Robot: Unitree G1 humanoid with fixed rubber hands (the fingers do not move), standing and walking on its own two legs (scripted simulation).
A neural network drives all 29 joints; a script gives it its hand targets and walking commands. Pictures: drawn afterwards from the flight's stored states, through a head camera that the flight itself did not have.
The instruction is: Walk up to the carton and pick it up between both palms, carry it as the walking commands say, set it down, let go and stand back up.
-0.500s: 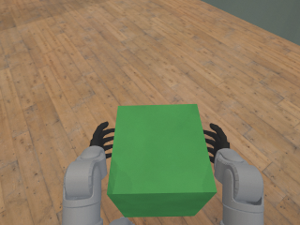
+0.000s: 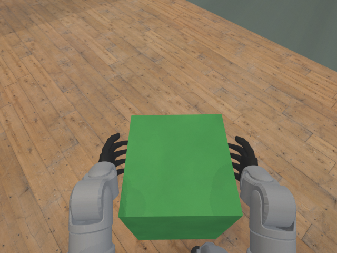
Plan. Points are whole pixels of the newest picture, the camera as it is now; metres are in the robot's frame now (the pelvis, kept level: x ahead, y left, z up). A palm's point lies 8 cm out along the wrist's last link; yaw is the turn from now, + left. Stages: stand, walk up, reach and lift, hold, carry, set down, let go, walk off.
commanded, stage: carry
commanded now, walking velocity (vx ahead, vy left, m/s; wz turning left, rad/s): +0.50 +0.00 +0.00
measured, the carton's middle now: (176, 181) +0.28 +0.00 +0.00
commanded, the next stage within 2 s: none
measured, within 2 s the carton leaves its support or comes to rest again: neither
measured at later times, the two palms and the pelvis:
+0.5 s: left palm (121, 64) +0.62 +0.17 +0.08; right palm (213, 62) +0.64 -0.12 +0.08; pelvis +0.36 +0.00 -0.01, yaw +3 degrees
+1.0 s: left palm (136, 14) +0.99 +0.16 +0.07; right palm (204, 15) +0.99 -0.13 +0.06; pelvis +0.72 +0.00 -0.03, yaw +2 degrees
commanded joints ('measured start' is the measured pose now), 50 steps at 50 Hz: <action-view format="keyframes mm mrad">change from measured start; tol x32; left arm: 1 -416 -927 -706 -77 -407 -5 -250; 50 -384 -891 -651 44 -380 11 -263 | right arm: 1 -442 889 668 -100 416 -2 284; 50 -482 847 655 -61 406 38 284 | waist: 1 -8 144 -252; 8 48 -279 -436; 29 -10 289 -408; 50 52 -273 -472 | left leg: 1 236 224 -110 -26 463 96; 5 71 165 15 254 609 7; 9 -629 13 -197 1008 -212 -27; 26 -63 -27 46 152 203 4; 29 400 403 -721 -10 166 233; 37 177 278 -235 -70 300 119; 46 192 214 -49 55 527 55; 50 -443 -6 -30 851 23 -63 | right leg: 1 15 35 -60 -112 84 -15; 5 414 78 -127 -230 96 -60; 8 917 -343 611 -364 86 -274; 23 653 -169 -28 -394 358 -92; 27 366 -105 -91 92 334 -12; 30 -142 17 91 663 -321 -11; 45 56 42 -79 -137 93 -19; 48 483 74 -120 -231 96 -54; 50 875 -325 547 -350 -69 -225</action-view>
